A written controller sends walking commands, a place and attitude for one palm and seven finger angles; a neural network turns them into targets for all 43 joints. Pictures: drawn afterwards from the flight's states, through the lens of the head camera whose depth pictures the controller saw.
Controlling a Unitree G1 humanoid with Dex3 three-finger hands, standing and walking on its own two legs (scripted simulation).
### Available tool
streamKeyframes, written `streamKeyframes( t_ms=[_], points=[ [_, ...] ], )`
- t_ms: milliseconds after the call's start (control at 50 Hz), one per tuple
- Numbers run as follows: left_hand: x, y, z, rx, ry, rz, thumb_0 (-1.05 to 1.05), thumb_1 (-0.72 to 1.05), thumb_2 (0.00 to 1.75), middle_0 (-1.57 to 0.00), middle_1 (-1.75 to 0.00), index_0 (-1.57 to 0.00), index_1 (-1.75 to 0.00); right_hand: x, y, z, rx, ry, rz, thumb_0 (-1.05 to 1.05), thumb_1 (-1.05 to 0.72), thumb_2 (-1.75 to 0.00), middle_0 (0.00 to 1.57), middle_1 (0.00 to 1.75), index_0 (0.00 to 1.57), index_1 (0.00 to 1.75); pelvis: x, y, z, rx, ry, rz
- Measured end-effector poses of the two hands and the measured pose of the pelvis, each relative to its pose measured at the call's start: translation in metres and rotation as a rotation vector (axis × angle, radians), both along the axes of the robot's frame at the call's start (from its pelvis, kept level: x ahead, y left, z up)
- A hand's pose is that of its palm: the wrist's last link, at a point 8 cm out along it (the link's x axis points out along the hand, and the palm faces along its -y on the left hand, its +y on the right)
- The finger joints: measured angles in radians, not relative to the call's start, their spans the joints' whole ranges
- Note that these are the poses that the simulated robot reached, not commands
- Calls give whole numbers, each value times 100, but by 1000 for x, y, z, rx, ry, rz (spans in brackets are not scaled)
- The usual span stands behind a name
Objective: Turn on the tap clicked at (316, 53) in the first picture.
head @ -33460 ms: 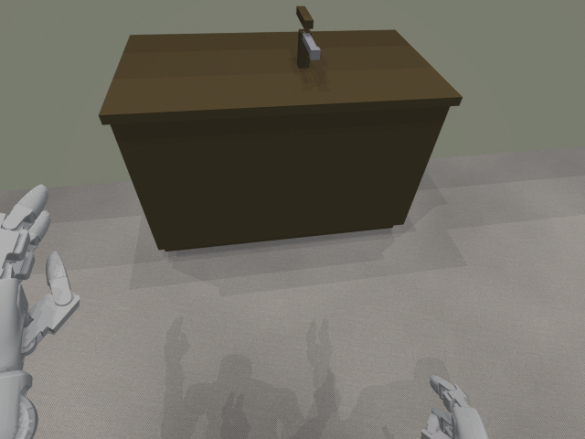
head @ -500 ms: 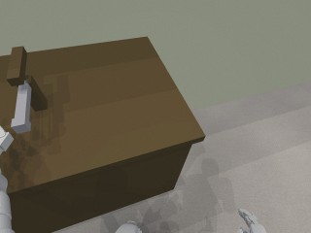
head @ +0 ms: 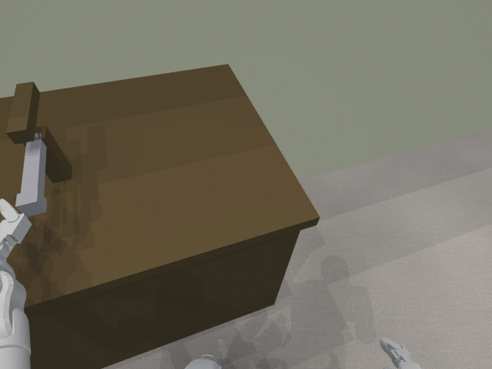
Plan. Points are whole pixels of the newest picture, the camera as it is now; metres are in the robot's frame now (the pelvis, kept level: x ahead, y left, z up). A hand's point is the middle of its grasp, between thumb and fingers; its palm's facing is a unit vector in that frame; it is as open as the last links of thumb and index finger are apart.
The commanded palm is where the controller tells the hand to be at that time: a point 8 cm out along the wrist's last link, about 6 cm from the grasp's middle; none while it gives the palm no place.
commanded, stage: push the lever round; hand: left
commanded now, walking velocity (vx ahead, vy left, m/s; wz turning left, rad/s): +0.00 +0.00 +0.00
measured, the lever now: (31, 203) +0.32 +0.35 +0.09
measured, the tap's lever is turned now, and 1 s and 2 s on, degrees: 1 31 63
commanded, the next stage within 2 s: none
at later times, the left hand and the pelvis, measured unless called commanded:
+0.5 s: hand (58, 209) +0.32 +0.31 +0.08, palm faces +0.71 -0.70 -0.06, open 7.8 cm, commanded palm +0.28 +0.33 +0.08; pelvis +0.00 +0.00 +0.00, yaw +1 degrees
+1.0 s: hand (83, 194) +0.35 +0.29 +0.08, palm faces +0.79 -0.61 -0.06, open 7.8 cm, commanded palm +0.30 +0.30 +0.08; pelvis +0.00 -0.01 +0.00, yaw +1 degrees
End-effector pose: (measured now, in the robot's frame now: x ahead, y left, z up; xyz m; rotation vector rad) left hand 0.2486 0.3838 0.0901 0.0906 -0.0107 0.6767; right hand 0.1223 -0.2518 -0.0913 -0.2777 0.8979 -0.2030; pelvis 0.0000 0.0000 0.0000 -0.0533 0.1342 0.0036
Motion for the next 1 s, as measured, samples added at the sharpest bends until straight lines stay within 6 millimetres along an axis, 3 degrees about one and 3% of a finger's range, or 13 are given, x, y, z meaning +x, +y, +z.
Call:
streamKeyframes(
  t_ms=[380,1000],
  points=[
    [12,-38,-3,-18,-19,79,1,91,90,-15,-15,-15,-15,20,16,1,28,-43,64,1,-91,-90,21,30,21,30,-5,-1,-1,4,-14,16],
    [49,-76,-5,-35,-1,231,1,90,90,-15,-15,-15,-15,4,-2,-7,33,45,15,1,-91,-90,21,29,20,30,3,-8,-1,9,-3,12]
  ],
)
